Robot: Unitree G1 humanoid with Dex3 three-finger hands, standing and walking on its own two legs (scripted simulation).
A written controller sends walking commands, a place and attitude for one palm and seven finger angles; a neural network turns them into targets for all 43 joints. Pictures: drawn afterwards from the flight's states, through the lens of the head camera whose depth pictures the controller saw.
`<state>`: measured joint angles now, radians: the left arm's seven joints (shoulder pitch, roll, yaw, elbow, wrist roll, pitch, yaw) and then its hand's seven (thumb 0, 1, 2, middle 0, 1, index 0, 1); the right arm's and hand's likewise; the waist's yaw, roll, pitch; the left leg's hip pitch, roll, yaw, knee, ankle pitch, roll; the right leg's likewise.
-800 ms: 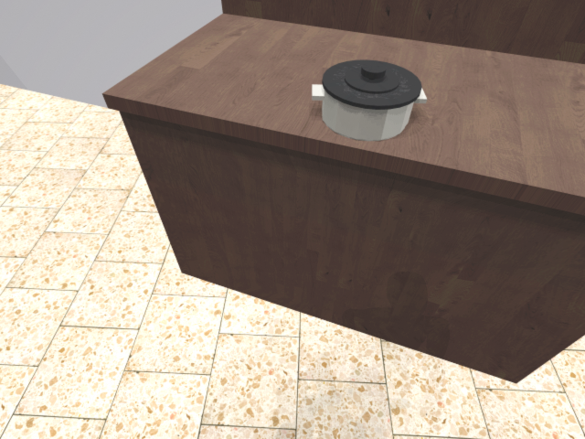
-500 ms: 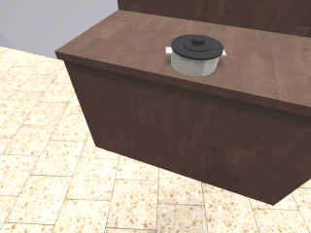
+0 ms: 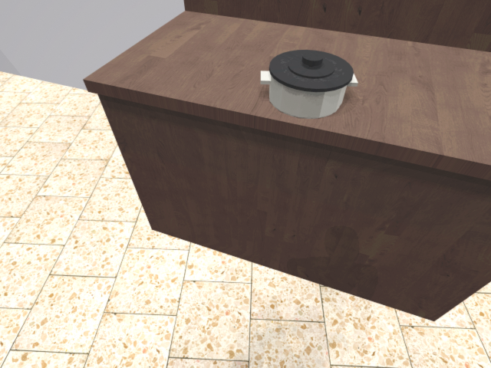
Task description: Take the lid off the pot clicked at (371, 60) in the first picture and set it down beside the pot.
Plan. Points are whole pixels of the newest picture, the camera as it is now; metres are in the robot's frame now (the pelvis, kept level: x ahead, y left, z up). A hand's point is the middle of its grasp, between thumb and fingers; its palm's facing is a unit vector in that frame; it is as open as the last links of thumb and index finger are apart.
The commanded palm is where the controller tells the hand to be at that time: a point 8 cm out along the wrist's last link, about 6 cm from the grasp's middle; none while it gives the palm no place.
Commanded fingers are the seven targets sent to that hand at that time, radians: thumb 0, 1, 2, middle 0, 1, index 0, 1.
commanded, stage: look at it before walking up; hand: left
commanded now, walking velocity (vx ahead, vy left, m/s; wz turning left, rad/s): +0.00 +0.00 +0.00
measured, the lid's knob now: (312, 58) +0.77 -0.12 +0.15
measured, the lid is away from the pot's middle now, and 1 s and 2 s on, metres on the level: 0.00 0.00 0.00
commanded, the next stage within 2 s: turn to face it in 0.24 s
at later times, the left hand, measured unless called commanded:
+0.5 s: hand out of the picture -0.01 +0.16 -0.18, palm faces +0.03 -0.98 -0.18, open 7.3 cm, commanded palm none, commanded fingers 0.00 0.90 0.90 -0.20 -0.30 -0.20 -0.30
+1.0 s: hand out of the picture +0.09 +0.19 -0.18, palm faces -0.11 -0.97 -0.22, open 7.4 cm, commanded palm none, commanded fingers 0.00 0.90 0.90 -0.20 -0.30 -0.20 -0.30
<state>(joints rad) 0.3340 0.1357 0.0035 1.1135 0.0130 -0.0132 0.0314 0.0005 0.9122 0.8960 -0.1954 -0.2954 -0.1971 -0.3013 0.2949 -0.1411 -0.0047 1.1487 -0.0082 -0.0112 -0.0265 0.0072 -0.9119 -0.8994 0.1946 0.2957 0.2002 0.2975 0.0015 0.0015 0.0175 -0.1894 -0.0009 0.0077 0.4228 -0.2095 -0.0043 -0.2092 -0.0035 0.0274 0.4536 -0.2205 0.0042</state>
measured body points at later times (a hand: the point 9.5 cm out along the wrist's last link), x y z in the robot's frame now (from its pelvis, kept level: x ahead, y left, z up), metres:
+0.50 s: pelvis +0.01 +0.00 +0.00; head +0.01 -0.01 +0.45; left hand -0.01 +0.21 -0.16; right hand +0.00 -0.22 -0.17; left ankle +0.01 +0.12 -0.74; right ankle +0.02 -0.12 -0.74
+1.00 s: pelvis +0.01 +0.01 -0.01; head +0.03 +0.01 +0.44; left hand +0.10 +0.24 -0.16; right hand +0.01 -0.24 -0.16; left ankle +0.01 +0.12 -0.74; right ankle -0.02 -0.11 -0.70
